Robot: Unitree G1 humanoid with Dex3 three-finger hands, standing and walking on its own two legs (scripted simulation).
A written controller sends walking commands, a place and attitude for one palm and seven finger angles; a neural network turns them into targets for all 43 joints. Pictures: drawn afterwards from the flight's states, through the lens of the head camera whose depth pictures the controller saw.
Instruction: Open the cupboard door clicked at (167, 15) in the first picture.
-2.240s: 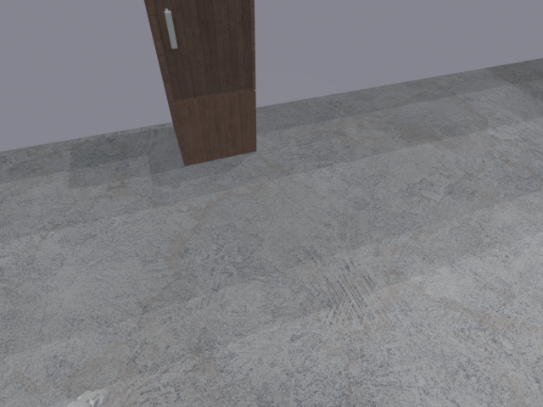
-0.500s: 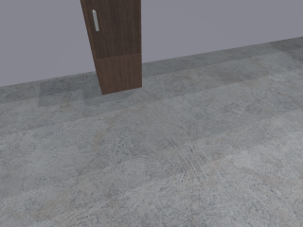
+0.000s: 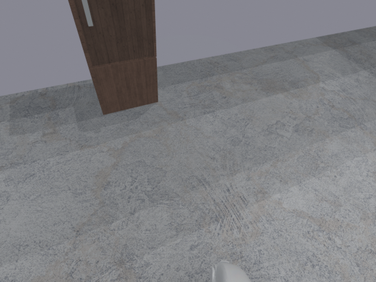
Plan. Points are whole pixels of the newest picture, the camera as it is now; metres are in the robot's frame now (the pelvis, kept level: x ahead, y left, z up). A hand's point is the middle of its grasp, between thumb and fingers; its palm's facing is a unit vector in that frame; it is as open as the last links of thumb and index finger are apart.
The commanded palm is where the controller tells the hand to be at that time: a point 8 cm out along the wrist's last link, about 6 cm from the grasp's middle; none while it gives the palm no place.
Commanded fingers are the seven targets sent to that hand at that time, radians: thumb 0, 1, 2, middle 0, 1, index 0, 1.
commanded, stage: walk to a spot facing it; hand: left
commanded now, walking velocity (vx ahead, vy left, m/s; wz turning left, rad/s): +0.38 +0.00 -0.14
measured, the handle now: (86, 9) +1.26 +0.53 -0.03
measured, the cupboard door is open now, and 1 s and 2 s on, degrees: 0 0 0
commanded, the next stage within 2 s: turn to face it in 1.00 s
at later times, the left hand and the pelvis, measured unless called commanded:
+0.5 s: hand (128, 240) +0.24 +0.15 -0.17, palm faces +0.05 -0.98 -0.19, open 7.3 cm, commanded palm none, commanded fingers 0.00 0.90 0.90 -0.20 -0.30 -0.20 -0.30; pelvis +0.24 -0.03 +0.00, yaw +0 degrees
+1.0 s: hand (139, 149) +0.54 +0.17 -0.16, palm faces -0.04 -0.98 -0.18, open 7.4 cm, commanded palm none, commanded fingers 0.00 0.90 0.90 -0.20 -0.30 -0.20 -0.30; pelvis +0.47 -0.01 +0.00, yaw -6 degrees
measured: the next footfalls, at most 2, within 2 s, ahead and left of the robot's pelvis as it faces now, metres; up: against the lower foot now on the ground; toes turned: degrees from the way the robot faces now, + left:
right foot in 0.16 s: +0.24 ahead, -0.11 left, +0.00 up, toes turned -9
left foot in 0.64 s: +0.45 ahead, +0.11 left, +0.00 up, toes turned +10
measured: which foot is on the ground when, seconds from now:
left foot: down 0.00-0.18, up 0.20-0.62, down 0.64-1.00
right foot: up 0.00-0.14, down 0.16-0.66, up 0.68-1.00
